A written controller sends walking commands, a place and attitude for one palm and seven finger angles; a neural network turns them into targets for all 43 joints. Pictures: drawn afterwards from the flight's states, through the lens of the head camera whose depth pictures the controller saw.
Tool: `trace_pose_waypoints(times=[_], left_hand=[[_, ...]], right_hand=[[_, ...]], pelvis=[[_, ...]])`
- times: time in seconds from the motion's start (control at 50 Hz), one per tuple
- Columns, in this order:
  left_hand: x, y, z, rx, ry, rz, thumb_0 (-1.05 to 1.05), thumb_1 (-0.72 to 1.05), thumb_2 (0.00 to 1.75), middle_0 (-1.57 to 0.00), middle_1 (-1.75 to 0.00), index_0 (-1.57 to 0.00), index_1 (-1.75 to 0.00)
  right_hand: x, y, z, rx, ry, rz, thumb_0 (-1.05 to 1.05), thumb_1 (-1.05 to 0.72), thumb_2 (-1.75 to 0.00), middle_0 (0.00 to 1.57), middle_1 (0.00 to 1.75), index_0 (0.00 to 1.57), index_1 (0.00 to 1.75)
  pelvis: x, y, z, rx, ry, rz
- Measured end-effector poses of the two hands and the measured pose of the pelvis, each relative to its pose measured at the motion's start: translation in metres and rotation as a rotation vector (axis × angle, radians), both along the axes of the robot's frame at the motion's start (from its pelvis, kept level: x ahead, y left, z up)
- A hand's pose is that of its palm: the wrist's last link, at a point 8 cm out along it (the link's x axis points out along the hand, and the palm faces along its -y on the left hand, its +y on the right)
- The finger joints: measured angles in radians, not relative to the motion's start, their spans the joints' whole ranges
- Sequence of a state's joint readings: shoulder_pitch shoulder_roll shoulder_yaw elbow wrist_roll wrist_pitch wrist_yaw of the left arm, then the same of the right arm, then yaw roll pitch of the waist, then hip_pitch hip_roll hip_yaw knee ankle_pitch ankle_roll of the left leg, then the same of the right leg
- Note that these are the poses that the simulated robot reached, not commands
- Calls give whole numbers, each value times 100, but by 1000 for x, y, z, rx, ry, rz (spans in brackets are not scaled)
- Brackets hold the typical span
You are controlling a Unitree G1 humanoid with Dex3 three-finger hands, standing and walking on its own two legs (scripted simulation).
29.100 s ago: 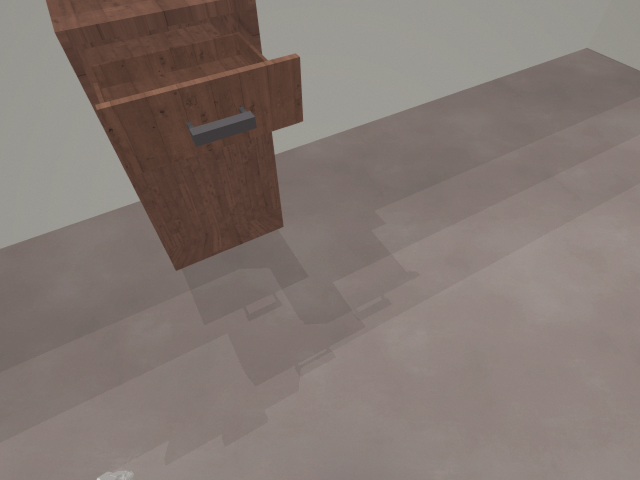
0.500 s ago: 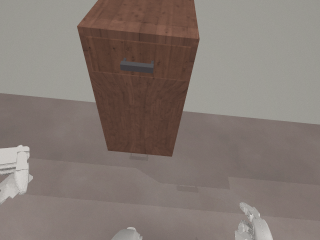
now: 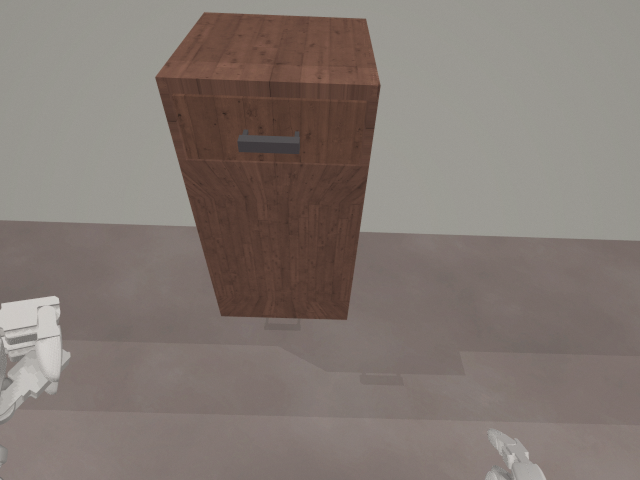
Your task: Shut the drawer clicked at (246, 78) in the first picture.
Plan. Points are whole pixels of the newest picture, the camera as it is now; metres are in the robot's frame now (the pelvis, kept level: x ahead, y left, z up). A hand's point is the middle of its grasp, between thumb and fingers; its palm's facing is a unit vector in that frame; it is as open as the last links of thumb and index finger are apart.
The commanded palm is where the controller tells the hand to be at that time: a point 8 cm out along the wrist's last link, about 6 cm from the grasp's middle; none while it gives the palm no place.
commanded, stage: stop stepping back and stand still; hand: left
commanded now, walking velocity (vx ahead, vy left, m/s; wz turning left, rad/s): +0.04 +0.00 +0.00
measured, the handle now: (270, 139) +0.80 +0.14 +0.01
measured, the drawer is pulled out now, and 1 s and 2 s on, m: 0.00 0.00 0.00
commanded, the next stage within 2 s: let the arm hang, fingers relaxed in 0.62 s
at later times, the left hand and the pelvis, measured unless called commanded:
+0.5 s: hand (80, 318) +0.23 +0.24 +0.16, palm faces +0.31 -0.82 -0.49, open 3.3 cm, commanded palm +0.16 +0.28 +0.19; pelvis +0.03 +0.00 +0.01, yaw -1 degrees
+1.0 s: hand out of the picture +0.08 +0.19 -0.16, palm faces -0.03 -0.97 -0.22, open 3.1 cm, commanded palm none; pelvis +0.01 +0.01 +0.00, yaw +1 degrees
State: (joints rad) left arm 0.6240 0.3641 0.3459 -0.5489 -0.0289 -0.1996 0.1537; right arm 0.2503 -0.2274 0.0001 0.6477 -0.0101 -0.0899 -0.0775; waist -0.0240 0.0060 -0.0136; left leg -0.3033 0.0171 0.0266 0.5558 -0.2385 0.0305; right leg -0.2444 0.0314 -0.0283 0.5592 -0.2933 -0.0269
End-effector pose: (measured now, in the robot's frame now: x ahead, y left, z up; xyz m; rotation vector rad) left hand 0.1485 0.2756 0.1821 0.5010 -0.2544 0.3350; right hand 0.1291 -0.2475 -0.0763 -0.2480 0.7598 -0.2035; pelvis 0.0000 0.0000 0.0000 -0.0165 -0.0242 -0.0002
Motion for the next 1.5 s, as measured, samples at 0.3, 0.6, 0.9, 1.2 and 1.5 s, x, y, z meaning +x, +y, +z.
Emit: trace_pose_waypoints(times=[0.3,0.6,0.9,1.2,1.5], left_hand=[[27,-4,-3,6,46,-20,2,88,90,-140,-159,-141,-160],[39,4,5,37,80,-32,2,89,90,-140,-159,-140,-160],[5,13,-234,-298,1004,131,1,90,90,-129,-149,-129,-149],[-184,-22,-310,-521,1665,338,1,90,90,-75,-94,-75,-94],[-169,-56,-311,-546,1624,287,1,90,90,-27,-38,-27,-38]], right_hand=[[28,8,2,32,13,16,1,-91,-90,20,30,20,30],[73,27,18,51,-67,57,1,-90,-90,20,30,20,30],[25,5,-34,59,181,64,1,-91,-90,20,30,20,30],[-139,19,-53,95,707,-75,1,-91,-90,20,30,20,30],[-149,50,-69,210,683,-95,0,-91,-90,20,30,20,30]], pelvis=[[23,-1,6,2,18,-4],[31,6,11,10,30,-12],[16,13,-1,14,33,21],[8,6,11,0,11,24],[5,3,11,15,-5,8]])
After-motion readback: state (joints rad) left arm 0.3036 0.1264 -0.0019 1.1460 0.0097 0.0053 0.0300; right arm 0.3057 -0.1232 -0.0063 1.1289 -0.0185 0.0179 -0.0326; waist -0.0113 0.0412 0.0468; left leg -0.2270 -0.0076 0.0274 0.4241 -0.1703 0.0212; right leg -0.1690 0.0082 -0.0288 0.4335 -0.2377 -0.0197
